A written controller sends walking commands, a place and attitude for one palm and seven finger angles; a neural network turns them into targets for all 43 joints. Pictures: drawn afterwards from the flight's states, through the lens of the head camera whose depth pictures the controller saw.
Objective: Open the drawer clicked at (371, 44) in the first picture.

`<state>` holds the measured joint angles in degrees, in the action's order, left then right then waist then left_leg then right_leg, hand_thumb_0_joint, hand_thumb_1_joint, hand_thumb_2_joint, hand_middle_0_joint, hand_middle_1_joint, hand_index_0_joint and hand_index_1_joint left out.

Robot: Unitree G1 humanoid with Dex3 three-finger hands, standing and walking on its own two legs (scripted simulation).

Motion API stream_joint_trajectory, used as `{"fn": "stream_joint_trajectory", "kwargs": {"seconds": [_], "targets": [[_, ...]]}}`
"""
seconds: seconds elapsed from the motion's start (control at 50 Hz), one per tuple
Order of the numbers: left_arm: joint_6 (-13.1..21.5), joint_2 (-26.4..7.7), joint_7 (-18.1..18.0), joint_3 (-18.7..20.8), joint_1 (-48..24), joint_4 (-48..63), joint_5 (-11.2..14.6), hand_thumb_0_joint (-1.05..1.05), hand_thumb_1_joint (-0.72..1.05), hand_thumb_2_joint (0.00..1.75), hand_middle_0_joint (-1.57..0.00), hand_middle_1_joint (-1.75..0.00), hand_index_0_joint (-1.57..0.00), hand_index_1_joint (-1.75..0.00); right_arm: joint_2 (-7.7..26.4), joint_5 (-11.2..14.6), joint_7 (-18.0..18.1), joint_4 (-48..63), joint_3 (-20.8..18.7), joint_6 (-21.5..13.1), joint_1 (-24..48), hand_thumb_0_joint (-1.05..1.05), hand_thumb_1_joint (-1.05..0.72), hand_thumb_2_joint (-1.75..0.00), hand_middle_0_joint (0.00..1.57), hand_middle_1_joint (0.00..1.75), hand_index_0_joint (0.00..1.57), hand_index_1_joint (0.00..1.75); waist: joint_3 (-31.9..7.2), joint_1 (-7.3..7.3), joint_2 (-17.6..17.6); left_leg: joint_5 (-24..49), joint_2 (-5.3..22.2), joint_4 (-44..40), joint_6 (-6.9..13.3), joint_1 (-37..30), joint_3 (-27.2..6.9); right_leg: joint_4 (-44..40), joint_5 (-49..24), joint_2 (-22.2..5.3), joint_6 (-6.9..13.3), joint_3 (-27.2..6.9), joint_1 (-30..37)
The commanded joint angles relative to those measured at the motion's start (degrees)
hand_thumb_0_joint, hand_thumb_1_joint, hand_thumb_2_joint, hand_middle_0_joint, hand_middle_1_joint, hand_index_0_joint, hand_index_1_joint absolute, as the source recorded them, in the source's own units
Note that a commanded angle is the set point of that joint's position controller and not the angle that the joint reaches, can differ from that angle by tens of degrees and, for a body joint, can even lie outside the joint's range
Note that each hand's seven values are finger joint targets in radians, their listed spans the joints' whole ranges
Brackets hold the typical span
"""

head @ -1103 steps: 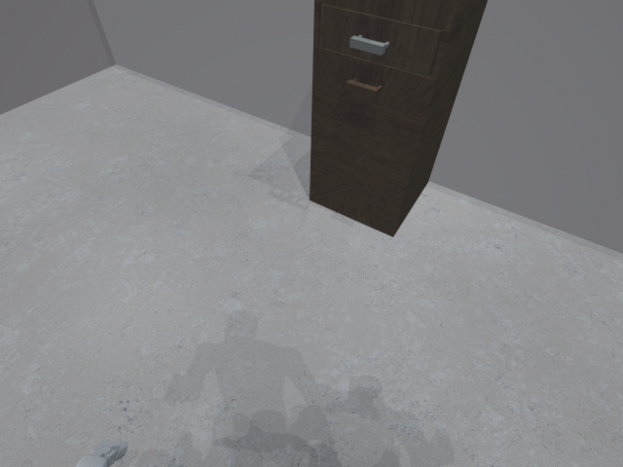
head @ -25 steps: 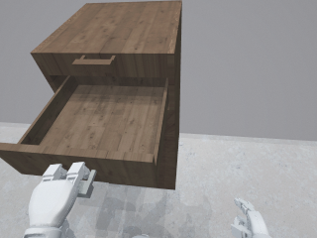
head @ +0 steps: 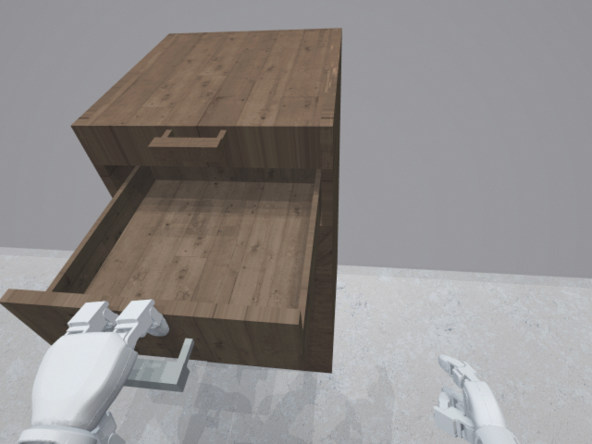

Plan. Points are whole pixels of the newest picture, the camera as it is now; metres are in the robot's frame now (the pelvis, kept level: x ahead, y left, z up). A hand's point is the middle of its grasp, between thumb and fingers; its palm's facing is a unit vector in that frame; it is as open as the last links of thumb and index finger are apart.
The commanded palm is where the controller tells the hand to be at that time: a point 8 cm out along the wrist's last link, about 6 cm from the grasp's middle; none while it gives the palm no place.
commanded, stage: lift the hand off the handle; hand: left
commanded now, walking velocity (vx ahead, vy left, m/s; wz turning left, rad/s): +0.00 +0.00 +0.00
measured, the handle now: (149, 357) +0.20 +0.23 +0.04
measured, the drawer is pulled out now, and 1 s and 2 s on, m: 0.29 0.29 0.29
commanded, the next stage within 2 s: draw the hand back to the body in 0.70 s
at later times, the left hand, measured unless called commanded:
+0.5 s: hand (97, 339) +0.17 +0.22 +0.16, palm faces +0.14 -0.12 -0.98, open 13.8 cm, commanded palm +0.13 +0.22 +0.23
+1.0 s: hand (80, 338) +0.16 +0.22 +0.18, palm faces +0.14 -0.07 -0.99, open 13.8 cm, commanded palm +0.13 +0.23 +0.24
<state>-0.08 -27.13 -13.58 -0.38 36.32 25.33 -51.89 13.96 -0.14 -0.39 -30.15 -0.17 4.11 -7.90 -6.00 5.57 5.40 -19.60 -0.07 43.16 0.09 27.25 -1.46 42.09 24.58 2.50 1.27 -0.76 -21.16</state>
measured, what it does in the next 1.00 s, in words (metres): stands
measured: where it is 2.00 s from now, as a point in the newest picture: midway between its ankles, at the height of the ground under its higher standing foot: outside the picture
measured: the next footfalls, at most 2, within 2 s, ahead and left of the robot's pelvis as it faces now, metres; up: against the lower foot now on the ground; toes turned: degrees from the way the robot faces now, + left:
none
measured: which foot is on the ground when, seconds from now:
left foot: down 0.00-1.00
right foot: down 0.00-1.00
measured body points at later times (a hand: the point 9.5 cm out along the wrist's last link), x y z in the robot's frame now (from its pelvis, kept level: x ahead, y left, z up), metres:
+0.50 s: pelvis +0.00 +0.01 +0.02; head -0.02 -0.04 +0.46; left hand +0.16 +0.22 +0.22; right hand +0.23 -0.18 -0.05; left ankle +0.03 +0.12 -0.71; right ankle -0.03 -0.11 -0.71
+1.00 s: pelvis +0.00 -0.01 +0.02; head -0.02 -0.05 +0.47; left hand +0.15 +0.22 +0.23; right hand +0.23 -0.20 -0.06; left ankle +0.03 +0.12 -0.71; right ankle -0.03 -0.11 -0.71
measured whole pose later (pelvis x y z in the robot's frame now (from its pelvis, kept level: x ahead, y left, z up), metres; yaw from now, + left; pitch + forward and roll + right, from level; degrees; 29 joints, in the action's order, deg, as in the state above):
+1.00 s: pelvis +0.00 -0.01 +0.02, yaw +1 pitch -1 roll -1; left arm -3.8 -34.7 0.4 8.4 33.1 39.3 -43.1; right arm 14.7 2.1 -1.2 -29.3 2.2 4.4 -8.1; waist -3.1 6.3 7.1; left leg -14.7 0.5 32.8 -0.4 16.7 -2.4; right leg 30.2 19.0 2.8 1.6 -0.1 -9.9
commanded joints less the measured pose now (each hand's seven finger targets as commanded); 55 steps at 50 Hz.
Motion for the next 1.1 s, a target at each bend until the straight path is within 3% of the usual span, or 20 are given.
{"fn": "stream_joint_trajectory", "kwargs": {"seconds": [0.0, 0.1, 0.12, 0.24, 0.28, 0.32, 0.52, 0.56, 0.68, 0.7, 0.72, 0.74, 0.8, 0.82, 0.84, 0.9, 0.92, 0.98, 1.02, 1.08], "targets": [[-0.26, -8.92, -2.31, 8.69, -5.06, 17.63, 0.64, 0.00, -0.50, 0.30, -0.30, -1.20, -0.30, -1.20, 4.80, 0.31, 0.02, 11.07, -1.39, -2.81, 9.00, 0.00, -0.90, -0.90, 0.20, 0.30, 0.20, 0.30, -5.77, -0.36, -0.67, 13.26, 0.23, -5.16, 1.91, -13.41, 1.48, -9.35, -15.13, -1.36, 0.04, 1.35, -5.07], [-1.70, -9.68, 0.07, 8.77, -4.36, 21.26, 2.21, 0.00, -0.50, 0.30, -0.30, -1.20, -0.30, -1.20, 5.05, 0.93, -0.23, 12.06, -0.95, -2.42, 8.88, 0.00, -0.90, -0.90, 0.20, 0.30, 0.20, 0.30, -4.93, -0.45, -2.48, 14.23, 0.97, -6.71, 1.84, -14.06, 1.30, -10.53, -15.28, -1.59, -0.44, 2.19, -3.79], [-2.59, -9.58, 0.67, 9.60, -1.96, 21.27, 2.96, 0.00, -0.50, 0.30, -0.30, -1.20, -0.30, -1.20, 5.04, 1.46, -0.33, 12.70, -0.54, -2.43, 10.37, 0.00, -0.90, -0.90, 0.20, 0.30, 0.20, 0.30, -4.67, 0.27, -1.04, 13.68, 1.14, -7.28, 1.60, -14.07, 1.05, -11.20, -14.64, -1.29, -0.02, 1.40, -2.85], [-5.64, -7.53, 5.42, 5.77, -2.05, 21.38, 2.76, 0.00, -0.50, 0.30, -0.30, -1.20, -0.30, -1.20, 4.52, 1.95, -1.56, 12.74, 0.00, -1.26, 9.07, 0.00, -0.90, -0.90, 0.20, 0.30, 0.20, 0.30, -3.03, 0.56, -1.73, 14.85, 1.52, -10.36, 1.57, -14.25, 1.06, -11.80, -13.18, -1.33, -0.25, 3.62, -0.89], [-6.68, -9.86, 7.07, 6.78, -4.76, 21.44, 3.17, 0.00, -0.50, 0.30, -0.30, -1.20, -0.30, -1.20, 4.92, 2.03, -1.29, 12.69, -0.04, -0.37, 10.18, 0.00, -0.90, -0.90, 0.20, 0.30, 0.20, 0.30, -1.55, 0.55, -3.59, 13.35, 1.47, -11.92, 1.61, -14.09, 1.24, -13.47, -12.83, -1.20, -0.54, 3.21, 0.21], [-7.77, -11.67, 7.66, 9.07, -5.35, 24.49, 3.13, 0.00, -0.50, 0.30, -0.30, -1.20, -0.30, -1.20, 4.86, 2.78, -1.28, 14.16, 0.80, -0.80, 12.77, 0.00, -0.90, -0.90, 0.20, 0.30, 0.20, 0.30, -2.86, 1.26, -1.61, 14.21, 1.99, -12.10, 1.49, -15.11, 1.00, -13.80, -13.83, -1.33, -0.26, 2.18, 2.17], [-7.24, -14.13, 10.81, 12.57, -9.30, 26.74, 6.90, 0.00, -0.50, 0.30, -0.30, -1.20, -0.30, -1.20, 4.60, 3.28, -1.12, 13.76, 1.29, -1.89, 13.45, 0.00, -0.90, -0.90, 0.20, 0.30, 0.20, 0.30, -0.59, 1.16, -0.03, 13.54, 1.46, -13.87, 1.37, -17.74, 1.01, -17.55, -12.80, -1.32, -0.47, 2.03, 3.71], [-6.99, -15.31, 11.49, 13.39, -8.76, 26.61, 6.90, 0.00, -0.50, 0.30, -0.30, -1.20, -0.30, -1.20, 4.94, 2.98, -1.13, 13.25, 1.01, -1.69, 11.37, 0.00, -0.90, -0.90, 0.20, 0.30, 0.20, 0.30, -1.44, 1.17, -1.85, 14.70, 1.45, -14.10, 1.27, -18.32, 1.52, -17.64, -13.70, -1.91, -0.82, 2.46, 4.42], [-7.13, -12.27, 14.13, 10.88, -5.92, 23.73, 8.66, 0.00, -0.50, 0.30, -0.30, -1.20, -0.30, -1.20, 5.12, 2.80, -1.55, 12.30, 0.68, -1.83, 11.87, 0.00, -0.90, -0.90, 0.20, 0.30, 0.20, 0.30, 1.60, 0.75, -2.79, 13.48, 0.47, -14.83, 1.47, -16.87, 1.99, -18.90, -14.13, -1.45, -1.34, 2.88, 3.90], [-6.96, -13.43, 13.89, 11.64, -7.60, 25.81, 8.39, 0.00, -0.50, 0.30, -0.30, -1.20, -0.30, -1.20, 5.43, 3.04, -1.56, 13.05, 0.77, -2.04, 11.64, 0.00, -0.90, -0.90, 0.20, 0.30, 0.20, 0.30, -0.52, 0.65, -3.32, 13.29, 0.87, -14.77, 1.29, -17.91, 2.14, -18.76, -13.68, -2.10, -1.48, 2.39, 4.56], [-7.06, -12.66, 13.93, 11.46, -7.94, 26.47, 8.93, 0.00, -0.50, 0.30, -0.30, -1.20, -0.30, -1.20, 4.96, 3.47, -1.58, 13.32, 1.23, -2.86, 14.40, 0.00, -0.90, -0.90, 0.20, 0.30, 0.20, 0.30, 0.75, 0.69, -1.42, 12.39, 0.85, -14.53, 1.33, -17.77, 1.71, -19.22, -12.82, -1.32, -1.10, 1.85, 3.74], [-6.20, -13.20, 14.00, 10.77, -8.82, 25.89, 8.05, 0.00, -0.50, 0.30, -0.30, -1.20, -0.30, -1.20, 4.85, 2.49, -1.25, 12.60, 1.22, -2.82, 11.46, 0.00, -0.90, -0.90, 0.20, 0.30, 0.20, 0.30, -0.13, 0.58, -3.30, 12.10, 0.43, -14.46, 1.63, -17.44, 2.04, -19.21, -11.92, -1.75, -1.33, 2.60, 3.53], [-4.72, -17.09, 12.32, 14.66, -9.65, 27.24, 6.07, 0.00, -0.50, 0.30, -0.30, -1.20, -0.30, -1.20, 5.43, 2.22, -0.47, 13.17, 0.85, -2.86, 10.65, 0.00, -0.90, -0.90, 0.20, 0.30, 0.20, 0.30, -2.27, 1.17, -4.09, 12.72, 0.91, -13.34, 1.45, -19.16, 2.10, -19.52, -12.30, -2.49, -1.13, 1.45, 3.73], [-4.59, -18.27, 11.75, 16.86, -9.34, 27.80, 6.57, 0.00, -0.50, 0.30, -0.30, -1.20, -0.30, -1.20, 5.30, 2.64, -0.51, 13.22, 1.25, -3.49, 13.12, 0.00, -0.90, -0.90, 0.20, 0.30, 0.20, 0.30, -1.75, 1.63, -0.96, 12.67, 0.66, -12.92, 1.41, -19.08, 1.72, -19.96, -13.00, -1.83, -0.57, 0.43, 3.94], [-4.02, -16.34, 11.75, 15.18, -8.14, 25.64, 6.01, 0.00, -0.50, 0.30, -0.30, -1.20, -0.30, -1.20, 4.79, 1.85, -0.46, 12.30, 1.19, -3.18, 10.62, 0.00, -0.90, -0.90, 0.20, 0.30, 0.20, 0.30, -1.85, 1.40, -2.27, 13.36, 0.39, -12.71, 1.49, -18.82, 2.16, -19.25, -13.14, -2.19, -0.68, 1.80, 3.94], [-3.31, -17.48, 11.21, 17.71, -8.35, 24.46, 7.85, 0.00, -0.50, 0.30, -0.30, -1.20, -0.30, -1.20, 5.33, 2.36, -0.40, 12.21, 0.57, -2.85, 10.62, 0.00, -0.90, -0.90, 0.20, 0.30, 0.20, 0.30, -0.19, 1.00, -2.64, 12.52, 0.37, -12.75, 1.25, -18.73, 2.15, -19.72, -13.42, -2.50, -1.09, 1.47, 3.27], [-3.76, -17.90, 11.35, 19.31, -8.09, 23.27, 9.03, 0.00, -0.50, 0.30, -0.30, -1.20, -0.30, -1.20, 4.95, 2.81, -0.50, 12.09, 0.84, -3.51, 12.82, 0.00, -0.90, -0.90, 0.20, 0.30, 0.20, 0.30, 1.22, 1.29, -0.24, 12.12, -0.02, -12.88, 1.27, -18.12, 1.65, -20.17, -13.62, -1.73, -0.74, 0.80, 3.28], [-3.73, -17.35, 12.39, 18.44, -7.11, 19.32, 10.20, 0.00, -0.50, 0.30, -0.30, -1.20, -0.30, -1.20, 5.32, 2.25, -0.12, 11.16, 0.30, -2.95, 10.44, 0.00, -0.90, -0.90, 0.20, 0.30, 0.20, 0.30, 1.93, 0.74, -3.68, 13.10, -0.49, -12.91, 1.59, -17.47, 2.23, -20.01, -15.91, -2.15, -1.59, 1.61, 3.65], [-3.90, -16.12, 12.98, 17.70, -7.54, 21.46, 10.94, 0.00, -0.50, 0.30, -0.30, -1.20, -0.30, -1.20, 5.27, 2.98, -0.29, 11.98, 0.51, -3.87, 13.04, 0.00, -0.90, -0.90, 0.20, 0.30, 0.20, 0.30, 1.49, 0.71, -0.43, 13.21, -0.41, -12.77, 1.46, -18.11, 1.96, -19.94, -16.39, -1.94, -1.31, 0.73, 3.42], [-2.69, -15.53, 13.88, 14.84, -7.46, 22.54, 10.91, 0.00, -0.50, 0.30, -0.30, -1.20, -0.30, -1.20, 5.78, 2.17, 0.13, 11.96, 0.22, -3.74, 10.41, 0.00, -0.90, -0.90, 0.20, 0.30, 0.20, 0.30, 0.70, 0.26, -2.98, 13.19, -0.43, -13.55, 1.82, -17.74, 2.03, -19.83, -15.47, -2.30, -1.82, 2.22, 3.27]]}}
